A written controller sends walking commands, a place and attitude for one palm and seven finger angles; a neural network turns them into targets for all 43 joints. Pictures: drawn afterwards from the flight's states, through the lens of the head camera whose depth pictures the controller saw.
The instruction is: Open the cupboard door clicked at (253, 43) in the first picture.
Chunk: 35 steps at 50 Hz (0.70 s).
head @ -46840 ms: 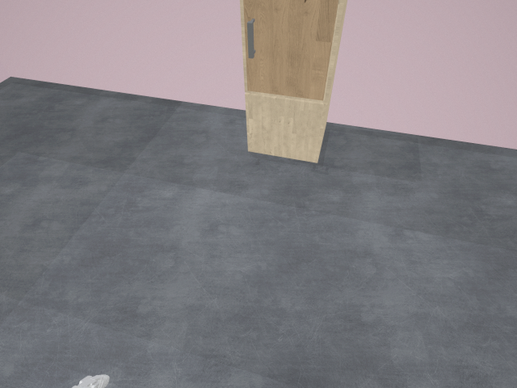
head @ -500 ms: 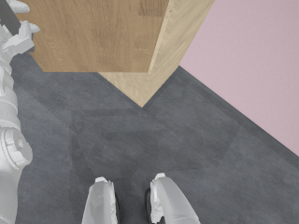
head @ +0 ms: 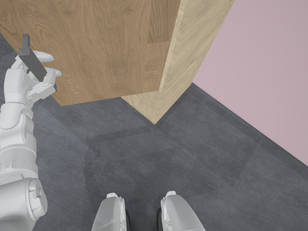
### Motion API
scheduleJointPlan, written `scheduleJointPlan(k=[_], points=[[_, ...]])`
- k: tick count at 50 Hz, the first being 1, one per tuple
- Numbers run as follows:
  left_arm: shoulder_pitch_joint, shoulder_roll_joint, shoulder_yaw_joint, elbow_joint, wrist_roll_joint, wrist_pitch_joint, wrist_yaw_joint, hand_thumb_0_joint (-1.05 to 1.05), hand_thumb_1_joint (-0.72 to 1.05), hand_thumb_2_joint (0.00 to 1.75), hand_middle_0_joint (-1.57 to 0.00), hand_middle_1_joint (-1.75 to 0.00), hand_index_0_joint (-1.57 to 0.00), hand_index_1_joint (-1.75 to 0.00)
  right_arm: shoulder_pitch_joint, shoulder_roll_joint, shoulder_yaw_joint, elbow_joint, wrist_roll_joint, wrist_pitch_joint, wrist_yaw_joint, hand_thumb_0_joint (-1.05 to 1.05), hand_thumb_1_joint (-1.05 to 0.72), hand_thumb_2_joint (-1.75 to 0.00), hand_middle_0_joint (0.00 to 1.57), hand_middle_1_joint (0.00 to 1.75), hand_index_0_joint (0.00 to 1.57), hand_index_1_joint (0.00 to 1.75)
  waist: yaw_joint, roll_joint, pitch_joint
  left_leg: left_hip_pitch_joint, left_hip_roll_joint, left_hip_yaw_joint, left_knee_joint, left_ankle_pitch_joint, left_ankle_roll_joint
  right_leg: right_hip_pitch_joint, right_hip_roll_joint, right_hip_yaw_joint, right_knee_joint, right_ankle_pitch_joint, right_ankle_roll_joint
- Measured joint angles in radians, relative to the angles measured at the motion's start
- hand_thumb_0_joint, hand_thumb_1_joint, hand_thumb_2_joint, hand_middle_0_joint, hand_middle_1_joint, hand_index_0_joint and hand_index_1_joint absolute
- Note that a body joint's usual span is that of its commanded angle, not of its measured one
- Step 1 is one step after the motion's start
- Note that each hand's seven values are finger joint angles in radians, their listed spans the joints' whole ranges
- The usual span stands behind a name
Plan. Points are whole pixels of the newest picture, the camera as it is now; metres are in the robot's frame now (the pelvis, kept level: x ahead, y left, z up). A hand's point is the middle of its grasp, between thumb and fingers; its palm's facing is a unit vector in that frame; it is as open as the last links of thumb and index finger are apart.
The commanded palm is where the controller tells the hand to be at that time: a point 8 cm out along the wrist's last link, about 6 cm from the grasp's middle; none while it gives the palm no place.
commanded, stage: pull the door open along its arc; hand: left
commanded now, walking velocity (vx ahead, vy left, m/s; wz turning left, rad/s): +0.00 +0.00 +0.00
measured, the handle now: (40, 66) +0.52 +0.25 +0.03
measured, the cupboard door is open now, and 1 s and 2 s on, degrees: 53 87 88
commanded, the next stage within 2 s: open thumb and fingers to let go in 0.56 s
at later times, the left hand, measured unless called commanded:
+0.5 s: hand (91, 143) +0.32 +0.12 +0.03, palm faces +0.41 -0.91 +0.00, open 6.2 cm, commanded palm +0.26 +0.18 +0.03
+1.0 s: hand (101, 143) +0.32 +0.10 +0.03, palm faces +0.46 -0.89 -0.01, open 8.8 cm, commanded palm +0.27 +0.15 +0.03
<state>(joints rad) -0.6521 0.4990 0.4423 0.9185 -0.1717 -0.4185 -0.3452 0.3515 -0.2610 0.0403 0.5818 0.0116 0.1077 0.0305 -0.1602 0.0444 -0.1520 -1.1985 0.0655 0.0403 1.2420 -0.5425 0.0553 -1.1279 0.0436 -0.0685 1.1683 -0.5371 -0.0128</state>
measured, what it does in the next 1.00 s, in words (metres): shifts its weight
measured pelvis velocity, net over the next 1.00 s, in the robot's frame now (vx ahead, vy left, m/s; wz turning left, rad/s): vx -0.01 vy -0.05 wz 0.10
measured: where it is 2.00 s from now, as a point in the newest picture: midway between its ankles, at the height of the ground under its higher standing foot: outside the picture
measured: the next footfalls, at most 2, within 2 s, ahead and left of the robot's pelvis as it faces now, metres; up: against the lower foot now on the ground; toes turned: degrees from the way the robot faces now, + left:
none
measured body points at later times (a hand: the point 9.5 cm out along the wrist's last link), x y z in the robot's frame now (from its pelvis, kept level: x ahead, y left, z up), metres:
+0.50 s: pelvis +0.00 -0.03 +0.01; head +0.08 -0.02 +0.45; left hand +0.29 +0.17 +0.03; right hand +0.18 -0.23 -0.10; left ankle +0.01 +0.08 -0.63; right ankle +0.00 -0.12 -0.63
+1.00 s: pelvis -0.01 -0.05 +0.01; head +0.08 -0.06 +0.45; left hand +0.29 +0.15 +0.03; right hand +0.14 -0.28 -0.12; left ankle +0.01 +0.08 -0.63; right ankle +0.00 -0.12 -0.63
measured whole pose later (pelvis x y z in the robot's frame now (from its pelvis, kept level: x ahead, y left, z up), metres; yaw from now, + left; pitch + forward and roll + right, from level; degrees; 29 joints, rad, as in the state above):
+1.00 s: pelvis -0.01 -0.05 +0.01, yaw +6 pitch +20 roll +1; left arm -0.15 0.00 0.02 0.53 -0.01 -0.57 0.43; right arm 0.20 -0.22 -0.02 0.65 -0.07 0.00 0.01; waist -0.03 0.02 -0.18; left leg -1.04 0.02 0.00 1.18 -0.49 -0.02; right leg -1.00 0.00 -0.11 1.21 -0.57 -0.09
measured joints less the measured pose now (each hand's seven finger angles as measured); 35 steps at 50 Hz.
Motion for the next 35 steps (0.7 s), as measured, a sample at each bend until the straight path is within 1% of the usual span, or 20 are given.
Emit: scheduleJointPlan(k=[1, 2, 3, 5, 6, 8, 10, 13, 16, 18, 20, 23, 26, 31, 33, 35], points=[[0.038, -0.020, -0.012, -0.033, -0.010, -0.002, 0.001, 0.00, 0.74, 0.75, -0.37, -1.35, -0.36, -1.35, -0.003, 0.001, -0.004, -0.004, 0.003, -0.001, 0.002, 0.00, -0.90, -0.90, 0.20, 0.30, 0.21, 0.30, 0.006, -0.001, -0.004, 0.013, -0.001, 0.002, -0.008, 0.001, 0.000, 0.012, -0.001, 0.002, -0.006, 0.000, 0.000], [0.077, -0.048, -0.024, -0.072, -0.021, -0.002, 0.017, 0.00, 0.73, 0.75, -0.37, -1.35, -0.36, -1.35, -0.006, 0.003, -0.009, -0.010, 0.004, -0.004, 0.003, 0.00, -0.90, -0.90, 0.20, 0.30, 0.21, 0.30, 0.015, -0.003, -0.009, 0.027, -0.002, 0.005, -0.016, 0.001, -0.001, 0.024, -0.002, 0.005, -0.013, 0.000, 0.001], [0.116, -0.083, -0.039, -0.114, -0.032, -0.004, 0.051, 0.01, 0.73, 0.74, -0.37, -1.35, -0.36, -1.35, -0.010, 0.005, -0.015, -0.014, 0.003, -0.009, 0.004, 0.00, -0.90, -0.90, 0.20, 0.30, 0.21, 0.30, 0.025, -0.003, -0.014, 0.039, -0.004, 0.007, -0.025, 0.002, -0.001, 0.035, -0.003, 0.007, -0.019, 0.001, 0.002], [0.195, -0.166, -0.069, -0.201, -0.045, -0.013, 0.148, 0.01, 0.71, 0.74, -0.37, -1.35, -0.37, -1.35, -0.022, 0.009, -0.026, -0.022, -0.002, -0.021, 0.010, 0.00, -0.90, -0.90, 0.20, 0.30, 0.20, 0.30, 0.043, -0.005, -0.025, 0.062, -0.007, 0.012, -0.039, 0.004, -0.002, 0.055, -0.005, 0.013, -0.029, 0.001, 0.003], [0.234, -0.209, -0.082, -0.243, -0.043, -0.020, 0.205, 0.01, 0.71, 0.73, -0.37, -1.35, -0.37, -1.35, -0.031, 0.012, -0.030, -0.025, -0.006, -0.026, 0.015, 0.00, -0.90, -0.90, 0.20, 0.30, 0.20, 0.30, 0.051, -0.008, -0.031, 0.073, -0.009, 0.016, -0.046, 0.004, -0.002, 0.063, -0.007, 0.017, -0.031, 0.000, 0.004], [0.304, -0.287, -0.118, -0.319, -0.018, -0.035, 0.317, 0.01, 0.70, 0.73, -0.37, -1.34, -0.37, -1.35, -0.053, 0.017, -0.035, -0.033, -0.016, -0.032, 0.024, 0.00, -0.90, -0.90, 0.20, 0.30, 0.20, 0.30, 0.064, -0.014, -0.039, 0.094, -0.013, 0.023, -0.054, 0.004, -0.003, 0.078, -0.011, 0.023, -0.031, -0.003, 0.004], [0.365, -0.343, -0.158, -0.378, 0.022, -0.046, 0.411, 0.01, 0.70, 0.73, -0.37, -1.33, -0.37, -1.34, -0.078, 0.024, -0.037, -0.042, -0.027, -0.033, 0.031, 0.00, -0.90, -0.90, 0.20, 0.30, 0.20, 0.30, 0.077, -0.018, -0.042, 0.111, -0.016, 0.027, -0.056, 0.003, -0.004, 0.091, -0.014, 0.027, -0.024, -0.009, 0.002], [0.435, -0.401, -0.223, -0.436, 0.079, -0.056, 0.525, 0.01, 0.68, 0.72, -0.37, -1.33, -0.37, -1.34, -0.117, 0.038, -0.038, -0.053, -0.043, -0.028, 0.036, 0.00, -0.90, -0.90, 0.20, 0.30, 0.20, 0.30, 0.094, -0.023, -0.042, 0.134, -0.021, 0.029, -0.052, 0.000, -0.008, 0.110, -0.019, 0.029, -0.010, -0.019, -0.002], [0.486, -0.443, -0.281, -0.468, 0.120, -0.064, 0.611, 0.01, 0.66, 0.71, -0.38, -1.33, -0.38, -1.34, -0.150, 0.054, -0.037, -0.056, -0.054, -0.024, 0.035, 0.00, -0.90, -0.90, 0.20, 0.30, 0.20, 0.30, 0.110, -0.025, -0.042, 0.149, -0.025, 0.025, -0.046, -0.001, -0.014, 0.123, -0.024, 0.025, 0.006, -0.028, -0.009], [0.515, -0.467, -0.315, -0.483, 0.139, -0.070, 0.650, 0.01, 0.65, 0.70, -0.38, -1.33, -0.38, -1.34, -0.166, 0.065, -0.036, -0.053, -0.060, -0.025, 0.032, 0.00, -0.90, -0.90, 0.20, 0.30, 0.20, 0.30, 0.118, -0.027, -0.042, 0.157, -0.028, 0.022, -0.043, 0.000, -0.019, 0.130, -0.026, 0.021, 0.015, -0.033, -0.014], [0.540, -0.483, -0.344, -0.493, 0.156, -0.077, 0.676, 0.01, 0.65, 0.70, -0.38, -1.33, -0.38, -1.34, -0.177, 0.076, -0.033, -0.048, -0.065, -0.027, 0.028, 0.00, -0.90, -0.90, 0.20, 0.30, 0.20, 0.30, 0.125, -0.031, -0.042, 0.165, -0.029, 0.017, -0.042, 0.002, -0.025, 0.137, -0.028, 0.016, 0.022, -0.036, -0.020], [0.571, -0.497, -0.380, -0.502, 0.175, -0.090, 0.699, 0.02, 0.64, 0.69, -0.38, -1.34, -0.38, -1.34, -0.186, 0.087, -0.030, -0.038, -0.070, -0.033, 0.020, 0.00, -0.90, -0.90, 0.20, 0.30, 0.20, 0.30, 0.131, -0.034, -0.039, 0.176, -0.031, 0.007, -0.044, 0.007, -0.034, 0.149, -0.030, 0.007, 0.027, -0.039, -0.030], [0.598, -0.506, -0.408, -0.512, 0.180, -0.097, 0.715, 0.02, 0.64, 0.69, -0.38, -1.34, -0.38, -1.34, -0.184, 0.092, -0.030, -0.026, -0.073, -0.043, 0.014, 0.00, -0.90, -0.90, 0.20, 0.30, 0.20, 0.30, 0.134, -0.035, -0.037, 0.184, -0.032, -0.002, -0.048, 0.013, -0.044, 0.157, -0.030, -0.003, 0.028, -0.040, -0.040], [0.620, -0.525, -0.450, -0.516, 0.183, -0.112, 0.764, 0.03, 0.66, 0.71, -0.36, -1.33, -0.36, -1.34, -0.169, 0.084, -0.039, -0.001, -0.080, -0.072, 0.010, 0.00, -0.90, -0.90, 0.20, 0.30, 0.20, 0.30, 0.135, -0.031, -0.034, 0.184, -0.037, -0.019, -0.051, 0.022, -0.058, 0.161, -0.033, -0.020, 0.032, -0.043, -0.054], [0.622, -0.536, -0.468, -0.517, 0.189, -0.118, 0.792, 0.03, 0.67, 0.73, -0.35, -1.33, -0.35, -1.34, -0.161, 0.076, -0.045, 0.009, -0.084, -0.084, 0.011, 0.00, -0.90, -0.90, 0.20, 0.30, 0.20, 0.30, 0.136, -0.028, -0.034, 0.178, -0.039, -0.026, -0.049, 0.026, -0.063, 0.157, -0.036, -0.027, 0.037, -0.044, -0.060], [0.612, -0.542, -0.479, -0.506, 0.206, -0.128, 0.817, 0.03, 0.70, 0.76, -0.35, -1.33, -0.35, -1.34, -0.158, 0.068, -0.051, 0.022, -0.089, -0.095, 0.009, 0.00, -0.90, -0.90, 0.20, 0.30, 0.20, 0.30, 0.136, -0.027, -0.034, 0.170, -0.042, -0.032, -0.046, 0.029, -0.067, 0.149, -0.039, -0.033, 0.044, -0.046, -0.064]])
